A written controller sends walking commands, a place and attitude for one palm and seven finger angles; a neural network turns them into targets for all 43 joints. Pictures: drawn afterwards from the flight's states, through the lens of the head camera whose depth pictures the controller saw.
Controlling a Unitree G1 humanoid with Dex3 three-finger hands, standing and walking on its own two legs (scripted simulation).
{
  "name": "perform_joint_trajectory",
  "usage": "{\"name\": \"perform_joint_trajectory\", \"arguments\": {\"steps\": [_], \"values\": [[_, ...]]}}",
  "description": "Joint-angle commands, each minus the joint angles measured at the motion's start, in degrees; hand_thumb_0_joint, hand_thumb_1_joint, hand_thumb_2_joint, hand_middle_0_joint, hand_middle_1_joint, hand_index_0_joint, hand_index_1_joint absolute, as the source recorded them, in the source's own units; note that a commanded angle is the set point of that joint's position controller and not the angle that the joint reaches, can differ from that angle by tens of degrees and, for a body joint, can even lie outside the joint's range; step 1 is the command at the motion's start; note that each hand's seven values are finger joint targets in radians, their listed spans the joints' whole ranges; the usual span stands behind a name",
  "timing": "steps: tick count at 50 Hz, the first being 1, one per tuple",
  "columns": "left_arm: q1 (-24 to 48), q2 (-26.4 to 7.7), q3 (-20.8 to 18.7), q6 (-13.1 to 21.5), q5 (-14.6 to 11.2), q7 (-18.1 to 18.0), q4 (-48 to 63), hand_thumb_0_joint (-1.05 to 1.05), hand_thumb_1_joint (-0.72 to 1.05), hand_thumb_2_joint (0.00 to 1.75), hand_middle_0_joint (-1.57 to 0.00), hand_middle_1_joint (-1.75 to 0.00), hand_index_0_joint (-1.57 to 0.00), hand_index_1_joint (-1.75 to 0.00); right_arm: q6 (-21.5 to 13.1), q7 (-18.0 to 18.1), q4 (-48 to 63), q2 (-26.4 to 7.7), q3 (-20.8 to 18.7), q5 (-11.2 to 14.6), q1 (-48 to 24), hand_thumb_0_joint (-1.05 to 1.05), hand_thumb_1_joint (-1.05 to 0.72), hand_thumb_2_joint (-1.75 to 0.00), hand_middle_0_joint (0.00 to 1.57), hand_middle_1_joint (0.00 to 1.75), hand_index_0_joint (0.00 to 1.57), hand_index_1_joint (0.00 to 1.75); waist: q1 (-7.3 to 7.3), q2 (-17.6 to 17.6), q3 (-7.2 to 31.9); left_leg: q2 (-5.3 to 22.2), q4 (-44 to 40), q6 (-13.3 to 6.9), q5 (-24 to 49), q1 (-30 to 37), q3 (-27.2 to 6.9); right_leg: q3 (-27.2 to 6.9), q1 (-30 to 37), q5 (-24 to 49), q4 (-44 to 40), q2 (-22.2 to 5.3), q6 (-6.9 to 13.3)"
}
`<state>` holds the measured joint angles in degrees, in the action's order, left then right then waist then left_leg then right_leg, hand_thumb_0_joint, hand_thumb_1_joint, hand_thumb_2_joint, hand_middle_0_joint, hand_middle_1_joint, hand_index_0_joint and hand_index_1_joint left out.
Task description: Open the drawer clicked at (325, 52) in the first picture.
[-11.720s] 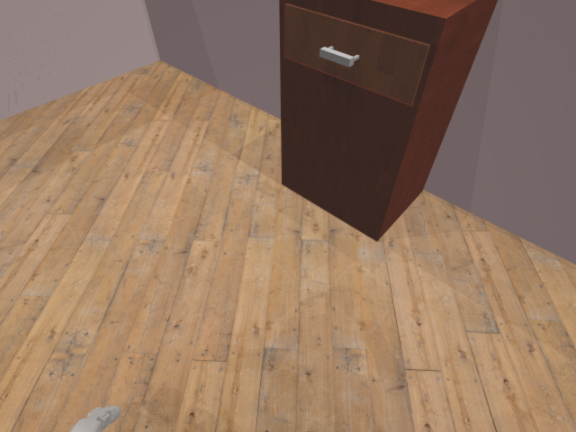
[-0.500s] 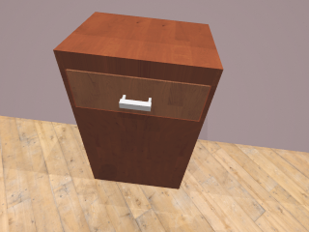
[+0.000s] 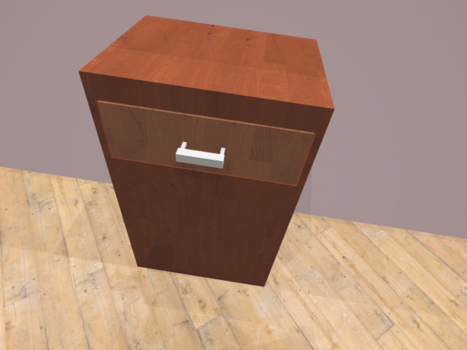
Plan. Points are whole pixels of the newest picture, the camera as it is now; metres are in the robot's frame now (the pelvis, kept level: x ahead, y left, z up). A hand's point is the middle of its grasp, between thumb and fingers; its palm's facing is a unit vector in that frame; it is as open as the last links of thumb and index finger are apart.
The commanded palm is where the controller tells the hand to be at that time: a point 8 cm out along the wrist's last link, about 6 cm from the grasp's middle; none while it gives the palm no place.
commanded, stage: shuffle to correct the standing spot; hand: left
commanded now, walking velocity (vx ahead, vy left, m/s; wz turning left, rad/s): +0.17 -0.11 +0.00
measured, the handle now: (201, 153) +0.58 +0.12 +0.00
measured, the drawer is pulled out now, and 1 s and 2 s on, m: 0.00 0.00 0.00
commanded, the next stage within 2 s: come to a stop and stand still in 0.32 s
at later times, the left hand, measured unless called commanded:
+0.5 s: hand out of the picture +0.11 +0.14 -0.16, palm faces -0.11 -0.98 -0.16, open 7.3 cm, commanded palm none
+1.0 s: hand out of the picture +0.09 +0.14 -0.19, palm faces -0.02 -0.98 -0.20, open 7.3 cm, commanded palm none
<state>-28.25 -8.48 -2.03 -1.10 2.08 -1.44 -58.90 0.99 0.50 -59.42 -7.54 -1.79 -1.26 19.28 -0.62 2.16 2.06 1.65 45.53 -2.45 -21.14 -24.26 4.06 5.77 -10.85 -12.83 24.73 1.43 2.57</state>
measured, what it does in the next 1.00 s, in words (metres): steps on the spot: right foot, then left foot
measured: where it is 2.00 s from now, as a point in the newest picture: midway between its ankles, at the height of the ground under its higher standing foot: outside the picture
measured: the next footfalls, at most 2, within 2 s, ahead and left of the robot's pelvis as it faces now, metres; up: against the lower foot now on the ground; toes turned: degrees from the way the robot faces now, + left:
right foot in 0.58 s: +0.12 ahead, -0.20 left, +0.00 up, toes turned -11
left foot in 0.92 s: +0.11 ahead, +0.04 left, +0.00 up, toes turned -19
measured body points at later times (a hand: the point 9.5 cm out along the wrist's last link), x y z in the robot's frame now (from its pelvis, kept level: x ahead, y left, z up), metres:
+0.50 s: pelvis +0.03 -0.04 +0.01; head +0.06 -0.02 +0.46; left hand +0.12 +0.19 -0.15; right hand -0.05 -0.23 -0.14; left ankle +0.05 +0.07 -0.74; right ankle +0.09 -0.20 -0.70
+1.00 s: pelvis +0.03 -0.04 -0.02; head +0.04 -0.01 +0.43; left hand +0.09 +0.20 -0.18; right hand +0.09 -0.29 -0.15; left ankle +0.06 +0.03 -0.74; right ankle +0.08 -0.19 -0.73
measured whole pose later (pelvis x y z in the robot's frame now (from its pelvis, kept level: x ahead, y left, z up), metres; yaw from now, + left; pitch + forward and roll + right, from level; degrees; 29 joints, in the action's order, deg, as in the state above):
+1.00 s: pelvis +0.03 -0.04 -0.02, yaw -4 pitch -2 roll -1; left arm -13.7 -10.7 -1.5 -2.9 1.5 -2.6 -55.9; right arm 1.8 0.3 -52.4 -10.6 -2.6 -1.4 13.0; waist -0.5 1.4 -2.6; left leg -0.4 38.0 -4.4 -17.7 -18.2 6.2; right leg 5.5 -20.5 -17.4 37.0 -4.9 1.0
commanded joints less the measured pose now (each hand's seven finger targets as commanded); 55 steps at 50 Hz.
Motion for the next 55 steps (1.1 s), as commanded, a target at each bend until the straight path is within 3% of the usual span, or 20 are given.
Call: {"name": "perform_joint_trajectory", "arguments": {"steps": [1, 3, 4, 5, 6, 12, 22, 26, 27, 28, 29, 30, 32, 35, 43, 45, 46, 49, 53, 55], "values": [[0.72, -5.94, -1.06, 1.49, -0.13, -0.52, 2.94, 0.0, 0.9, 0.9, -0.2, -0.3, -0.2, -0.3, -2.15, 0.18, 2.99, -1.32, -0.08, 0.05, 1.97, 0.0, -0.9, -0.9, 0.2, 0.3, 0.2, 0.3, 2.23, 2.99, -8.27, -0.05, -10.06, 0.78, 1.94, 7.46, 3.46, -12.04, -12.65, -15.96, -11.36, -11.59, 6.79], [-0.48, -3.77, -0.38, 1.06, -0.46, -0.1, 2.45, 0.0, 0.9, 0.9, -0.2, -0.3, -0.2, -0.3, -3.06, 1.1, 0.63, -3.46, -0.17, 0.08, 7.83, 0.0, -0.9, -0.9, 0.2, 0.3, 0.2, 0.3, 3.38, -3.86, -7.41, 3.1, -21.69, 1.18, 1.17, 17.42, -0.49, -8.85, -17.03, -13.95, -1.04, -7.62, 4.4], [-2.21, -1.19, 0.01, 1.0, -0.48, 0.55, 2.95, 0.0, 0.9, 0.9, -0.2, -0.3, -0.2, -0.3, -3.51, 1.73, -0.32, -8.49, -1.49, -0.22, 12.24, 0.0, -0.9, -0.9, 0.2, 0.3, 0.2, 0.3, 4.57, -15.46, -5.91, 15.37, -30.07, -2.33, -7.77, 21.66, -18.86, -4.62, -24.15, -13.16, 11.86, -2.97, 1.28], [0.08, -1.12, -0.25, 0.97, -0.11, 1.14, 4.65, 0.0, 0.9, 0.9, -0.2, -0.3, -0.2, -0.3, -3.28, 2.56, -0.09, -12.19, -2.43, -0.31, 14.04, 0.0, -0.9, -0.9, 0.2, 0.3, 0.2, 0.3, 4.8, -17.29, -6.87, 25.66, -37.12, -7.95, -13.46, 21.36, -31.46, -2.85, -30.41, -16.79, 23.32, -2.02, -0.37], [4.01, -2.9, -0.95, 0.58, 0.66, 1.76, 5.94, 0.0, 0.9, 0.9, -0.2, -0.3, -0.2, -0.3, -3.1, 2.85, 0.33, -12.85, -2.77, -0.37, 12.46, 0.0, -0.9, -0.9, 0.2, 0.3, 0.2, 0.3, 4.86, -10.34, -9.14, 26.86, -39.11, -9.92, -16.82, 16.4, -31.27, -6.66, -30.48, -13.5, 31.59, -4.38, -0.2], [3.81, -0.58, -1.54, -0.27, 0.58, 2.83, 3.62, 0.0, 0.9, 0.9, -0.2, -0.3, -0.2, -0.3, -5.56, 2.62, 0.78, -6.39, -0.62, 0.02, 5.86, 0.0, -0.9, -0.9, 0.2, 0.3, 0.2, 0.3, 0.15, -5.09, -8.31, 16.47, -37.3, -5.12, 4.29, 8.16, -8.58, -7.29, -26.42, 4.01, 40.93, -6.09, -2.93], [16.01, -0.49, -1.19, 0.34, -0.41, 2.96, 7.12, 0.0, 0.9, 0.9, -0.2, -0.3, -0.2, -0.3, -4.0, 1.11, -0.93, -8.2, -2.29, -1.08, 8.75, 0.0, -0.9, -0.9, 0.2, 0.3, 0.2, 0.3, 4.04, -10.69, -7.47, 15.78, -35.97, -6.73, 3.05, 9.97, -4.51, 0.11, -17.95, -0.37, 14.53, -6.19, -3.62], [8.61, -0.84, -1.06, 2.32, -0.65, 1.4, 4.49, 0.0, 0.9, 0.9, -0.2, -0.3, -0.2, -0.3, -2.81, 0.62, -1.28, -6.15, -1.62, -0.56, 7.38, 0.0, -0.9, -0.9, 0.2, 0.3, 0.2, 0.3, 0.12, -7.02, -0.58, 10.61, -23.66, -3.11, 7.58, 8.45, -1.03, 1.82, 0.38, 4.27, -1.03, -3.48, -3.75], [5.01, -3.22, -1.28, 3.16, -0.78, 0.66, 2.96, 0.0, 0.9, 0.9, -0.2, -0.3, -0.2, -0.3, -2.95, 0.28, -1.69, -3.77, -0.96, -0.04, 8.15, 0.0, -0.9, -0.9, 0.2, 0.3, 0.2, 0.3, -1.33, -1.3, 1.83, 7.58, -18.31, -0.37, 2.88, 4.66, 1.77, -2.46, 9.05, 8.38, -3.65, -7.42, -3.41], [3.81, -7.78, -1.68, 3.73, -0.57, -0.19, 2.27, 0.0, 0.9, 0.9, -0.2, -0.3, -0.2, -0.3, -2.84, 0.1, -1.55, 0.28, -0.06, 0.56, 10.72, 0.0, -0.9, -0.9, 0.2, 0.3, 0.2, 0.3, -0.78, 10.59, 5.24, 3.17, -10.46, 2.29, -7.64, -2.47, 4.9, -13.68, 15.62, 14.52, -5.14, -19.18, -0.97], [4.41, -10.74, -1.92, 3.38, -0.86, -0.41, 3.52, 0.0, 0.9, 0.9, -0.2, -0.3, -0.2, -0.3, -1.82, 0.31, -0.74, -0.43, 0.1, 0.67, 10.85, 0.0, -0.9, -0.9, 0.2, 0.3, 0.2, 0.3, -0.11, 11.74, 5.18, 1.39, -5.17, 2.88, -13.33, -2.36, 2.62, -18.25, 12.14, 18.98, -7.68, -24.58, 2.57], [7.08, -10.22, -1.71, 2.92, -0.78, -0.36, 4.07, 0.0, 0.9, 0.9, -0.2, -0.3, -0.2, -0.3, -1.45, 0.4, -0.58, -0.17, -0.17, 0.59, 9.06, 0.0, -0.9, -0.9, 0.2, 0.3, 0.2, 0.3, -0.02, 6.98, 0.8, 1.72, -1.76, 2.75, -12.41, -0.69, 0.73, -15.13, 5.85, 21.82, -7.45, -24.38, 4.5], [11.25, -7.88, -1.54, 3.42, -0.82, -0.75, 4.29, 0.0, 0.9, 0.9, -0.2, -0.3, -0.2, -0.3, -0.26, 0.46, -1.73, -0.84, -0.19, 0.66, 8.06, 0.0, -0.9, -0.9, 0.2, 0.3, 0.2, 0.3, 1.06, 13.06, -0.68, 1.96, 2.82, 3.82, -7.76, -0.31, -0.25, -13.93, 2.73, 28.19, -6.91, -21.24, 4.78], [13.05, -8.36, -2.0, 2.48, -0.5, -1.56, 5.54, 0.0, 0.9, 0.9, -0.2, -0.3, -0.2, -0.3, 0.69, 0.11, -0.73, -1.16, -0.6, 0.94, 5.72, 0.0, -0.9, -0.9, 0.2, 0.3, 0.2, 0.3, 0.62, 8.26, -3.09, 0.64, 4.08, 4.44, -4.55, -0.47, 0.18, -9.73, -0.48, 30.17, -5.64, -20.6, 6.42], [15.35, -11.02, -3.6, 0.71, -0.26, -1.61, 7.52, 0.0, 0.9, 0.9, -0.2, -0.3, -0.2, -0.3, 0.62, -0.18, 2.91, -2.53, -1.29, 0.78, 3.54, 0.0, -0.9, -0.9, 0.2, 0.3, 0.2, 0.3, 1.11, 7.41, -0.59, -0.88, -10.36, 3.95, 2.05, 8.03, -0.21, -11.21, -5.43, 12.72, -2.58, -19.6, 6.6], [15.13, -7.91, -2.89, -0.18, -0.75, -1.27, 8.14, 0.0, 0.9, 0.9, -0.2, -0.3, -0.2, -0.3, -0.14, 0.18, 2.1, -4.47, -1.55, 0.72, 6.86, 0.0, -0.9, -0.9, 0.2, 0.3, 0.2, 0.3, 2.57, -1.43, 0.08, 1.86, -22.14, 2.83, 9.43, 17.78, -2.36, -7.5, -12.02, 0.83, 5.45, -13.29, 2.49], [12.96, -9.42, -0.75, 0.36, -1.74, -3.26, 5.14, 0.0, 0.9, 0.9, -0.2, -0.3, -0.2, -0.3, -0.35, 0.37, 7.52, -10.17, -2.44, 0.76, -1.53, 0.0, -0.9, -0.9, 0.2, 0.3, 0.2, 0.3, 2.15, -17.19, 1.84, 6.22, -15.82, 3.32, 9.64, 11.53, -1.06, -5.66, -5.49, -0.79, 6.89, -11.08, 1.37], [11.78, -9.05, -0.57, -1.08, -0.2, -1.27, 7.66, 0.0, 0.9, 0.9, -0.2, -0.3, -0.2, -0.3, 0.37, -0.24, 13.26, -11.48, -1.69, -0.69, -7.52, 0.0, -0.9, -0.9, 0.2, 0.3, 0.2, 0.3, 0.13, -26.25, -3.01, 8.35, -31.56, -2.06, -15.65, -1.63, -14.73, 0.22, -7.51, -12.64, 17.86, -2.9, 0.02], [10.11, -6.42, -0.21, -1.04, -0.28, -0.22, 6.25, 0.0, 0.9, 0.9, -0.2, -0.3, -0.2, -0.3, 0.0, 0.3, 14.23, -11.93, -1.52, -0.46, -5.95, 0.0, -0.9, -0.9, 0.2, 0.3, 0.2, 0.3, -0.01, -5.83, -7.74, 11.21, -32.94, -5.3, -8.86, -0.46, -16.52, -3.81, -12.59, -11.0, 26.16, -3.51, -0.77], [9.58, -5.37, 0.31, -0.37, -0.45, -0.03, 5.7, 0.0, 0.9, 0.9, -0.2, -0.3, -0.2, -0.3, -0.66, 0.49, 13.64, -11.28, -1.07, -0.47, -4.53, 0.0, -0.9, -0.9, 0.2, 0.3, 0.2, 0.3, 0.13, -3.6, -6.92, 11.53, -32.38, -5.74, -2.49, 4.02, -15.35, -4.14, -12.88, -10.9, 22.6, -4.29, -1.0]]}}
